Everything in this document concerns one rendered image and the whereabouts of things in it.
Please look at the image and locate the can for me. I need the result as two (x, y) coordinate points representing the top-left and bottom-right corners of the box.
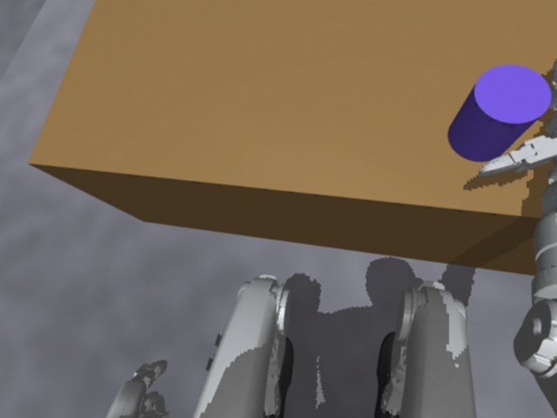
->
(448, 64), (552, 162)

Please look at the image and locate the right robot foot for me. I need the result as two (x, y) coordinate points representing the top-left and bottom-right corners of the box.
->
(374, 332), (399, 418)

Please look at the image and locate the right robot arm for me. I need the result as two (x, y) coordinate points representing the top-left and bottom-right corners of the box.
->
(513, 165), (557, 416)

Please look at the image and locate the left robot foot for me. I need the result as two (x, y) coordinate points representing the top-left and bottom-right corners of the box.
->
(263, 337), (293, 418)

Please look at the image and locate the left robot hand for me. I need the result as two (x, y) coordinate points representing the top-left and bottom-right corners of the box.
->
(106, 361), (170, 418)

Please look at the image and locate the right robot hand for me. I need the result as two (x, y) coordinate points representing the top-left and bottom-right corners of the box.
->
(479, 58), (557, 177)

